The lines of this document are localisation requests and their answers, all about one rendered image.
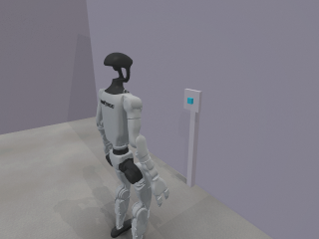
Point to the robot left hand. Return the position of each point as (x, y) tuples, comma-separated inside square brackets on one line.
[(107, 148)]

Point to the robot right upper arm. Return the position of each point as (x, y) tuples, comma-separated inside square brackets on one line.
[(133, 106)]

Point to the robot left upper arm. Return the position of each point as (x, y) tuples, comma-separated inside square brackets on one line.
[(99, 115)]

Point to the button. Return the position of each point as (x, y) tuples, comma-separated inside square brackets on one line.
[(190, 101)]

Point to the robot right hand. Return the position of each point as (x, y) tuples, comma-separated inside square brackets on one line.
[(158, 187)]

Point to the left robot forearm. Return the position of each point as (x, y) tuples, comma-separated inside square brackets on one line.
[(103, 135)]

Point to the right robot thigh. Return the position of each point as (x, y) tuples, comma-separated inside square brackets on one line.
[(137, 177)]

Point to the robot right shin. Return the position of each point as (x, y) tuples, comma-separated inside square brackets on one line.
[(140, 223)]

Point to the right robot forearm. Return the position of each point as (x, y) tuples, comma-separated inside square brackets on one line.
[(142, 154)]

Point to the panel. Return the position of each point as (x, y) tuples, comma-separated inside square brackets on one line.
[(195, 110)]

